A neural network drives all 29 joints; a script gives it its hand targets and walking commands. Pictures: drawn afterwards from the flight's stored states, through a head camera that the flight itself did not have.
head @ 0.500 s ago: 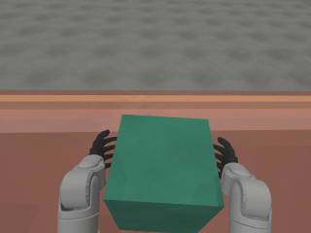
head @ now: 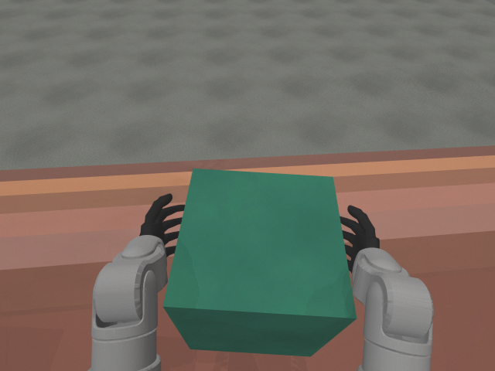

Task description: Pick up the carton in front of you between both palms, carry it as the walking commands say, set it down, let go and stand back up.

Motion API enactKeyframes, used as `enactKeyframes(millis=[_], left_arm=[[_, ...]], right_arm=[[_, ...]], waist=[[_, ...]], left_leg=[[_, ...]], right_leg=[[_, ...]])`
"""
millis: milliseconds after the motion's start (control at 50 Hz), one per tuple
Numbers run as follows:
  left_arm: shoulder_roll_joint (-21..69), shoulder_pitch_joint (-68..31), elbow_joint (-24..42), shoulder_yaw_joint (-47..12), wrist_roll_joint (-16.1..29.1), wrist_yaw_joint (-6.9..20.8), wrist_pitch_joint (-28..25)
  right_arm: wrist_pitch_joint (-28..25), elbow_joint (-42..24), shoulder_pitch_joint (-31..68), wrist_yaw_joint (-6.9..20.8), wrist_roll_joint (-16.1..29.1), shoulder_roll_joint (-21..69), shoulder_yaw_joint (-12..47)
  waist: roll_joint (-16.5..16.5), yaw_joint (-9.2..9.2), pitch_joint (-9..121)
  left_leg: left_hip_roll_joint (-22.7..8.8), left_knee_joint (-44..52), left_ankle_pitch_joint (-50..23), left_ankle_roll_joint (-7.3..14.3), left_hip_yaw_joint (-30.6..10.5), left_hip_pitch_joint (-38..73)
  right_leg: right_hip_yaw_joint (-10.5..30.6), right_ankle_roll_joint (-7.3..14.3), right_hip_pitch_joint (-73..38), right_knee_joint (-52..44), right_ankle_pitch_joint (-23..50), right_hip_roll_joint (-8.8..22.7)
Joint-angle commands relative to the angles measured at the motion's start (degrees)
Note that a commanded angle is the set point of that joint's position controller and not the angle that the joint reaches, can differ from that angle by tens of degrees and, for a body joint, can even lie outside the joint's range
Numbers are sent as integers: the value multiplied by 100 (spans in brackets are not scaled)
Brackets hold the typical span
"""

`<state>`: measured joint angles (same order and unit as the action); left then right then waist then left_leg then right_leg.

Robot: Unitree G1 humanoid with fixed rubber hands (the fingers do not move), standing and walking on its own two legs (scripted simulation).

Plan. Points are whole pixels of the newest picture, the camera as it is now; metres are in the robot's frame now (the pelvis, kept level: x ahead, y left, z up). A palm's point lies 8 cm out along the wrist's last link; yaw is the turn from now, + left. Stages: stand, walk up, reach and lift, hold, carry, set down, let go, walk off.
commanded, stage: carry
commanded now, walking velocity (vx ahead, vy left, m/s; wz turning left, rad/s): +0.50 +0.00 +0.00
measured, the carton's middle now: (256, 269) +0.28 +0.00 +0.03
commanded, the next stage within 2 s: none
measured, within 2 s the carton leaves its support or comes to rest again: neither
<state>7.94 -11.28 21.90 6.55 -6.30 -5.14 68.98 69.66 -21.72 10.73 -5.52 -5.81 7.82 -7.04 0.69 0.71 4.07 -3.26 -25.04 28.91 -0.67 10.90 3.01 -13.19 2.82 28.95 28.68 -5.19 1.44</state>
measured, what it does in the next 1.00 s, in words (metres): walks ahead: left foot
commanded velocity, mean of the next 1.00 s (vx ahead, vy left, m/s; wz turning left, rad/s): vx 0.50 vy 0.00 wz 0.00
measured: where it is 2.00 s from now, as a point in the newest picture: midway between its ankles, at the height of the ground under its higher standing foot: (254, 207)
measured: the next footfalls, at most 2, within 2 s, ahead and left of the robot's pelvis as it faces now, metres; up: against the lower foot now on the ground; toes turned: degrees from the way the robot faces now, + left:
left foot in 0.48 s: +0.48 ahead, +0.07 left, +0.00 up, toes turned +4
right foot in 1.02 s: +0.82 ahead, -0.03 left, -0.12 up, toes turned +0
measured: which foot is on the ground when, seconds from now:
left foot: down 0.00-0.02, up 0.04-0.46, down 0.48-1.00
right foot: down 0.00-0.50, up 0.52-1.00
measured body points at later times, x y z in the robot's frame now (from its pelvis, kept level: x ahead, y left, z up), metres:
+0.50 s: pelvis +0.32 +0.01 -0.01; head +0.35 +0.02 +0.44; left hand +0.70 +0.15 +0.12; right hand +0.69 -0.15 +0.12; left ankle +0.44 +0.07 -0.72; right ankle +0.14 -0.07 -0.70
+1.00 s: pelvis +0.66 +0.01 -0.07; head +0.66 +0.01 +0.38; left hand +1.02 +0.15 +0.07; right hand +1.02 -0.16 +0.07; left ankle +0.45 +0.07 -0.70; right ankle +0.80 -0.05 -0.78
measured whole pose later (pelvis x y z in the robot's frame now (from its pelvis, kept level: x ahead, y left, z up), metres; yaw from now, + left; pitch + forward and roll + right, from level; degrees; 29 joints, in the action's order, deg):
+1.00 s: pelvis +0.66 +0.01 -0.07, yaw +2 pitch +2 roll +2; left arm 3.7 -36.0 -1.4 13.5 -7.1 -6.7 67.8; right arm 66.9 5.6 37.0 -7.3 -2.1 0.3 -11.6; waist -2.1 3.1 2.5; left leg 4.1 -58.0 39.2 4.0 6.7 -7.9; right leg -6.8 4.3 30.2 30.5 23.6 -0.6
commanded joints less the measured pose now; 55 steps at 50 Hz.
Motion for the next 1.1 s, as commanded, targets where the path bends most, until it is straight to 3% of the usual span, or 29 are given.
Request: enactKeyframes(millis=[0, 20, 40, 80, 100, 200, 300, 360, 420, 440, 460, 480, 500, 560, 580, 680, 780, 820, 840, 880, 920, 940, 960, 980, 1000, 1020, 1040, 1060, 1080], left_arm=[[4522, -2751, -127, -4076, 2212, 1347, 28], [4422, -2943, -356, -4015, 2213, 1363, -13], [4497, -3209, -365, -4102, 2394, 1378, -13], [4746, -3825, -404, -4246, 2621, 1399, -102], [4841, -4162, -432, -4294, 2737, 1410, -143], [4875, -5068, -1087, -4138, 2980, 1409, -293], [4831, -5677, -1679, -3751, 3020, 1309, -282], [4873, -5939, -1990, -3497, 2956, 1251, -210], [4991, -6144, -2223, -3304, 2863, 1196, -121], [5052, -6239, -2253, -3278, 2835, 1189, -87], [5077, -6426, -2268, -3269, 2827, 1184, -62], [5225, -6385, -2382, -3236, 2797, 1176, -16], [5219, -6437, -2419, -3115, 2713, 1145, 1], [5454, -6739, -2147, -2962, 2457, 1007, -48], [5494, -6756, -2006, -2934, 2404, 960, -74], [5470, -6330, -1514, -3133, 2235, 791, -124], [5073, -5920, -1484, -3409, 2060, 791, -166], [5031, -5900, -1614, -3506, 2051, 874, -159], [5007, -5869, -1729, -3503, 2042, 923, -148], [4878, -5772, -2043, -3339, 1986, 1015, -129], [4780, -5604, -2317, -3147, 1950, 1074, -111], [4743, -5472, -2472, -3077, 1922, 1088, -108], [4694, -5499, -2600, -2967, 1940, 1118, -120], [4688, -5669, -2623, -2873, 2001, 1170, -128], [4674, -5676, -2807, -2722, 2029, 1228, -116], [4673, -5829, -3086, -2670, 2147, 1261, -65], [4682, -6122, -3176, -2744, 2352, 1289, -58], [5055, -6404, -3100, -2912, 2690, 1335, -68], [5342, -6814, -2893, -3007, 2949, 1384, -67]], right_arm=[[-18, -227, 3314, 1476, 2344, 4385, 4263], [12, -158, 3471, 1440, 2385, 4458, 4307], [-25, 78, 3655, 1398, 2360, 4491, 4233], [-139, 257, 4065, 1335, 2362, 4647, 4113], [-195, 401, 4209, 1292, 2336, 4701, 4053], [-383, 1066, 4895, 1093, 2216, 4669, 3863], [-349, 1498, 5739, 982, 2313, 4610, 3592], [-252, 1796, 6086, 982, 2437, 4684, 3431], [-144, 2006, 6421, 1052, 2529, 4808, 3262], [-123, 2131, 6384, 1082, 2543, 4863, 3178], [-109, 2188, 6341, 1123, 2529, 4936, 3104], [-77, 2244, 6416, 1152, 2517, 4787, 2976], [-68, 2350, 6517, 1200, 2588, 4975, 3022], [-121, 1778, 7304, 1371, 3083, 5705, 3261], [-140, 1552, 7561, 1387, 3210, 5884, 3379], [-185, 922, 7355, 1301, 3279, 5874, 3579], [-209, 1190, 6628, 1330, 3049, 5417, 3721], [-226, 1454, 6320, 1358, 2905, 5310, 3695], [-228, 1606, 6250, 1370, 2854, 5264, 3663], [-249, 1933, 6277, 1423, 2923, 5325, 3667], [-310, 2305, 6214, 1483, 2956, 5361, 3640], [-334, 2466, 6267, 1500, 2949, 5403, 3565], [-334, 2649, 6128, 1509, 2881, 5475, 3534], [-342, 2636, 6433, 1499, 2846, 5461, 3462], [-308, 2635, 6779, 1469, 2805, 5414, 3301], [-250, 2886, 6804, 1392, 2684, 5301, 3141], [-151, 3022, 6548, 1269, 2438, 5041, 2858], [-133, 2893, 6652, 1163, 2278, 4801, 2673], [-156, 2862, 6707, 1058, 2207, 4808, 2605]], waist=[[-508, -549, 2047], [-2004, -513, 2256], [-1446, -398, 2122], [-440, -402, 1936], [-233, -331, 1869], [-566, -327, 1803], [-686, -466, 1468], [-743, -470, 1290], [-1024, -176, 1605], [-727, 95, 1987], [-212, 556, 2302], [1053, 270, 2802], [1948, 443, 2995], [371, 332, 2477], [206, 294, 2467], [394, 396, 2651], [694, 485, 2765], [638, 892, 2318], [577, 945, 2138], [92, 787, 1629], [512, 435, 1377], [639, -161, 1763], [485, -626, 1959], [42, -1273, 1959], [-1040, -1644, 1410], [-1441, -1101, 879], [-1461, -393, 1586], [-1082, -409, 1460], [-487, -210, 1598]], left_leg=[[-204, -3470, -3143, 186, 153, -2011], [688, -4888, -223, 45, -427, -3759], [333, -5627, -144, 258, -1099, -4246], [-53, -5546, -552, 438, -1187, -4333], [-188, -5191, -789, 470, -1222, -4294], [-198, -4139, -1291, 352, -899, -4492], [5, -2499, -2002, 377, -493, -4672], [283, -1230, -2587, 488, -171, -4070], [675, -724, -2541, 618, 24, -2583], [843, -288, -2738, 590, 148, -1584], [447, -829, -2871, 539, -332, -342], [-1104, -698, -3283, 1140, -2975, 743], [-1482, 83, -2742, 1840, -4460, 1254], [-1301, -342, -4238, 1537, -3191, 820], [-1197, -341, -4150, 1434, -2950, 561], [-1029, -572, -4955, 1459, -2354, 748], [-793, -1356, -6229, 1248, -1819, 1423], [-439, -1632, -5461, 1138, -1999, 2255], [-410, -1719, -5510, 1161, -2061, 2167], [29, -1630, -3802, 993, -1450, 437], [102, -1787, -2728, 850, -1089, -1334], [-30, -2501, -3304, 734, -887, -1927], [-23, -3397, -4133, 529, -635, -2124], [20, -5202, -4665, 310, -346, -2382], [604, -7207, -1866, 225, -353, -3128], [1140, -7760, 910, 349, -824, -4537], [816, -6987, 310, 372, -1498, -4723], [571, -6551, 261, 317, -1342, -4624], [341, -6048, -4, 272, -1484, -4656]], right_leg=[[1952, 317, -3669, -395, -1374, 1039], [4614, 1152, -4590, -1345, -1393, 2161], [4269, 1234, -4522, -1283, -920, 2191], [3175, 1015, -3756, -936, 115, 1816], [2789, 884, -3391, -930, 226, 1700], [1905, 929, -2980, -1082, 146, 1477], [1291, 936, -3155, -700, 1421, 1139], [948, 696, -3160, -516, 2218, 954], [537, 327, -3130, 364, 3468, 865], [254, 138, -3012, 1378, 3300, 647], [301, 63, -1977, 2667, 2288, 496], [594, -88, -531, 4003, -839, -68], [1106, -108, 582, 5241, -2539, -778], [1636, 75, 1376, 5086, -1956, -81], [1619, 60, 1241, 4656, -1744, 12], [1351, -88, 1303, 3064, -1849, -18], [950, 34, 1943, 2988, -213, -109], [938, 7, 3058, 2101, 639, -157], [906, 6, 3065, 1796, 872, -173], [782, -52, 1228, -162, 2615, -288], [603, 60, -942, -285, 3755, -350], [279, 119, -2242, 833, 3913, -457], [324, 146, -2887, 810, 3181, -524], [416, 367, -3483, 244, 2835, -278], [938, 629, -3408, -336, 2287, 121], [1468, 332, -3614, 834, 4146, 500], [3275, 924, -4031, 619, 3753, 1351], [4028, 1088, -3305, 162, 2323, 1433], [4109, 969, -3051, 189, 1421, 1401]])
